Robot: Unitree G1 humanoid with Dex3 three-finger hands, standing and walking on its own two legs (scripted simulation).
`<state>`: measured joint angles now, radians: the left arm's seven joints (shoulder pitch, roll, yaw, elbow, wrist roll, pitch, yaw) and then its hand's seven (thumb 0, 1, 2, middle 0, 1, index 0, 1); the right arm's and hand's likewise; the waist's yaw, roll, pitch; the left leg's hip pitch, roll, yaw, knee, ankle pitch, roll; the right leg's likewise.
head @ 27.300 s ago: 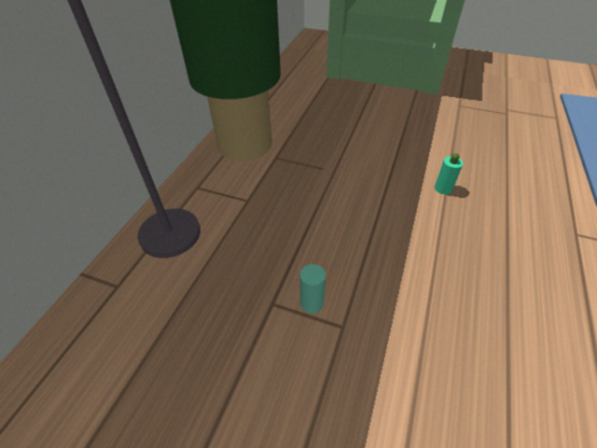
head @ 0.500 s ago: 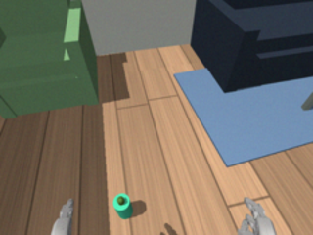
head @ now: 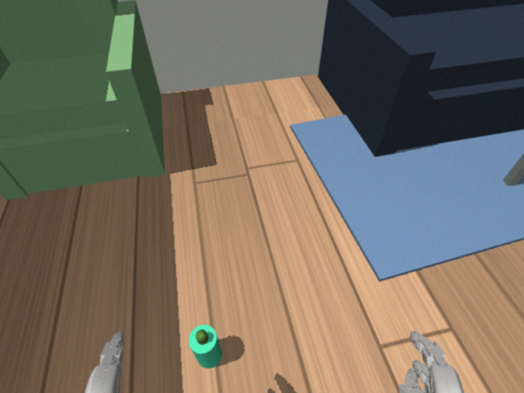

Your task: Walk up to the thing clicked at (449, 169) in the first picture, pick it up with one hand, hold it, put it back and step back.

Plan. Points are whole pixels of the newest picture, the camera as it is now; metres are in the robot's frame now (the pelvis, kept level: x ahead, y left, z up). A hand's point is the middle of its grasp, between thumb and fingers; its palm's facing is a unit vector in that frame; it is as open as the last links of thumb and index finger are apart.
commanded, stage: home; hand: left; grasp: from the side
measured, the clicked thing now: (205, 345) +0.40 +0.20 -0.62
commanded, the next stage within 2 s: stand in 0.02 s
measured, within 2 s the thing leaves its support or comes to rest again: neither
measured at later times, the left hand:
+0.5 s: hand out of the picture +0.16 +0.19 -0.07, palm faces +0.04 -0.95 -0.32, open 11.0 cm
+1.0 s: hand out of the picture +0.03 +0.26 -0.11, palm faces +0.01 -0.94 -0.35, open 7.4 cm
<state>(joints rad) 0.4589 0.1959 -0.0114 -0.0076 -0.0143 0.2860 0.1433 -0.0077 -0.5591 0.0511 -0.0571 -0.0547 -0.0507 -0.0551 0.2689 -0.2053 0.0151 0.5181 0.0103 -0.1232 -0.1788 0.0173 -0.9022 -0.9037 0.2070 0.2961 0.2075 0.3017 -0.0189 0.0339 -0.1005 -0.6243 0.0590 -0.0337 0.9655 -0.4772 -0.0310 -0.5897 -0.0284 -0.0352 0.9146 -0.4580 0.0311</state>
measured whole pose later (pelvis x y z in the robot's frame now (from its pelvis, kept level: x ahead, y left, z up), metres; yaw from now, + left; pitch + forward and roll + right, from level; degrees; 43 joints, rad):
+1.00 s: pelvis -0.01 +0.01 +0.05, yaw +1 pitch -3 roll +0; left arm 0.23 0.33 0.01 1.02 0.02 0.01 0.02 0.01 0.90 0.90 -0.21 -0.30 -0.20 -0.30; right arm 0.20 -0.30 -0.03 1.04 -0.03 0.01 0.00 0.01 -0.91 -0.90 0.21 0.30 0.21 0.30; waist 0.01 0.00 0.05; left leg -0.21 0.01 -0.01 0.52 -0.25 -0.01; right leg -0.19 -0.07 -0.03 0.50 -0.26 0.05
